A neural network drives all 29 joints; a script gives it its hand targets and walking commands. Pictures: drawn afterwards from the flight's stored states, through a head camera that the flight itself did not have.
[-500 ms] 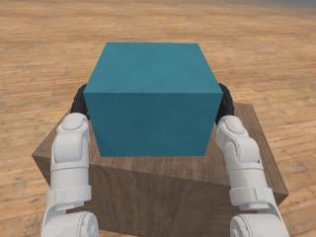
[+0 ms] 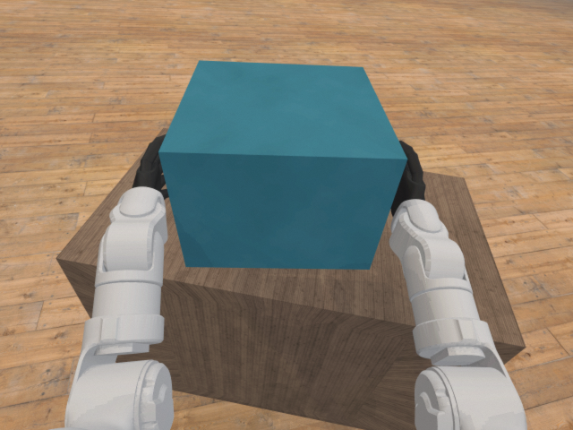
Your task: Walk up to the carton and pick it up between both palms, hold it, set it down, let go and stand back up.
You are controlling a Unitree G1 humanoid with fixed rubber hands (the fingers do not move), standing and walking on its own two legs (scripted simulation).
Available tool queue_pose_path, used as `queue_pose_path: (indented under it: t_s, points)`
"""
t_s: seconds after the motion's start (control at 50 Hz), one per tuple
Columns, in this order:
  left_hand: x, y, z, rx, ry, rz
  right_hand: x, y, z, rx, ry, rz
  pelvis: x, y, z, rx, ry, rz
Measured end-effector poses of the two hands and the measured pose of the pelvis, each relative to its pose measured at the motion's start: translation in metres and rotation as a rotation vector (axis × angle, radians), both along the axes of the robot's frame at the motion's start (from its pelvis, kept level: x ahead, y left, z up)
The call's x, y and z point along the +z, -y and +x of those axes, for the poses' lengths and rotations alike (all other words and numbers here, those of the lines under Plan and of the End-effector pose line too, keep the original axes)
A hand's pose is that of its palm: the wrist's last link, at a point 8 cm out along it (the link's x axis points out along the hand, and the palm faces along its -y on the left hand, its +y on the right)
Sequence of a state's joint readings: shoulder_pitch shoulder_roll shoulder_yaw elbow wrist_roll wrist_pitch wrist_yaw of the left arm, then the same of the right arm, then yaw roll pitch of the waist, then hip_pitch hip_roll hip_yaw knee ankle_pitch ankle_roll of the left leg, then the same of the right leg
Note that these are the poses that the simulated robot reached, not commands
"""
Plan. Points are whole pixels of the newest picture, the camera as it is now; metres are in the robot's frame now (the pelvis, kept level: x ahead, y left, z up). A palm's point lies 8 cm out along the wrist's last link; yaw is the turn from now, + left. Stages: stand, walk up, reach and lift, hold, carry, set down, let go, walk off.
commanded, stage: hold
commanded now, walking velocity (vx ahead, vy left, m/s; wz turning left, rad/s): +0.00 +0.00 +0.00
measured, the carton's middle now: (280, 160) +0.44 +0.01 +0.18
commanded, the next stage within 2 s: none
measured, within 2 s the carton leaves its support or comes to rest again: neither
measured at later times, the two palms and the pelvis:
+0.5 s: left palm (157, 197) +0.36 +0.17 +0.17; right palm (417, 204) +0.36 -0.17 +0.18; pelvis +0.03 -0.01 +0.00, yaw +0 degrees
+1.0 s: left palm (153, 195) +0.35 +0.17 +0.17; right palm (418, 206) +0.35 -0.17 +0.18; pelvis -0.01 -0.01 +0.00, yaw -1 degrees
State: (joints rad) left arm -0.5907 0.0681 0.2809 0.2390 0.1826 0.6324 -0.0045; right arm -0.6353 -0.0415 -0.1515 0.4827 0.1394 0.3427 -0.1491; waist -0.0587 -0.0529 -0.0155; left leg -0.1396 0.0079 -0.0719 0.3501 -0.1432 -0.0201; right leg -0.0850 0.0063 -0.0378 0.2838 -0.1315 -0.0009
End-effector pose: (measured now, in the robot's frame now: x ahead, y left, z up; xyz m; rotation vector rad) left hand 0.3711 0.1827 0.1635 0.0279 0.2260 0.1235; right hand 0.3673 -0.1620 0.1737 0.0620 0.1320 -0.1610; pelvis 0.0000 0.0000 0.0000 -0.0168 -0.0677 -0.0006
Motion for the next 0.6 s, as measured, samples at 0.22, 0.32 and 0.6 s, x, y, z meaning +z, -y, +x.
queue_pose_path:
  t_s: [0.22, 0.32, 0.6]
  points:
    - [-0.003, 0.013, 0.0, -0.01, 0.013, 0.022, -0.005, 0.013, -0.001, -0.001, 0.017, 0.02, 0.0, -0.005, 0.021, -0.014, -0.003, -0.003]
    - [-0.003, 0.017, -0.005, -0.004, 0.01, 0.021, -0.006, 0.017, -0.004, 0.004, 0.015, 0.024, 0.001, -0.002, 0.026, -0.017, 0.001, 0.0]
    - [0.01, 0.01, -0.023, 0.023, 0.042, -0.01, 0.008, 0.01, -0.015, 0.019, 0.039, 0.028, 0.001, 0.011, 0.021, 0.005, 0.019, 0.008]
